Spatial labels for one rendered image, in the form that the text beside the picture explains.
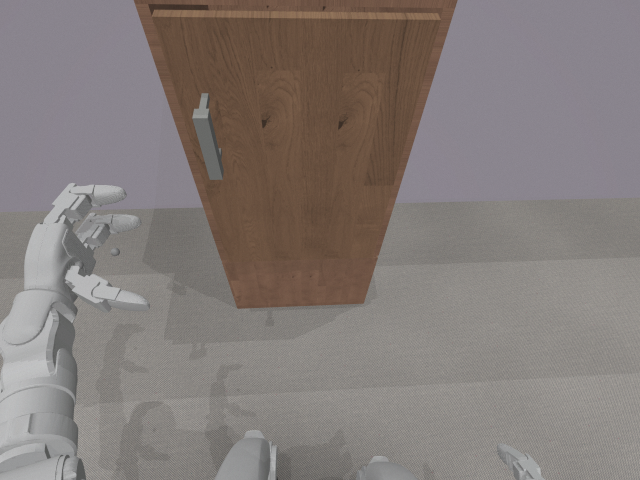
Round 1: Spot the right robot hand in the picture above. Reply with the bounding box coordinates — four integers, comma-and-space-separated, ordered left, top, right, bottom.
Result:
497, 443, 545, 480

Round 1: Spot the robot right shin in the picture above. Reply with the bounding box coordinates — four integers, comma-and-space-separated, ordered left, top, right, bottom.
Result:
369, 456, 389, 464

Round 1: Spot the cupboard door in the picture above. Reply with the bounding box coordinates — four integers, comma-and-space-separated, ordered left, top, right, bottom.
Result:
152, 10, 441, 262

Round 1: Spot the robot shin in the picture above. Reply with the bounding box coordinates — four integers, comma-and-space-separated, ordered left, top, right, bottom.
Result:
244, 430, 265, 439
369, 456, 389, 464

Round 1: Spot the left robot hand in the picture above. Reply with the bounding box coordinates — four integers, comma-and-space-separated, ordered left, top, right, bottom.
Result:
24, 183, 150, 313

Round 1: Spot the handle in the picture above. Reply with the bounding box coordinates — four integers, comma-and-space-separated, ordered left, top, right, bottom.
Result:
192, 93, 224, 180

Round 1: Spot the robot left forearm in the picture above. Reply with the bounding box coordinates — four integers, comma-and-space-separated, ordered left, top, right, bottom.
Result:
0, 289, 78, 473

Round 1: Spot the left robot upper arm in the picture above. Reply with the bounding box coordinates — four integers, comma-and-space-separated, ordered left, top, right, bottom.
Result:
0, 455, 86, 480

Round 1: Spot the robot left shin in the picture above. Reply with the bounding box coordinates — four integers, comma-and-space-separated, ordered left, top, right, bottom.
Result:
244, 430, 265, 439

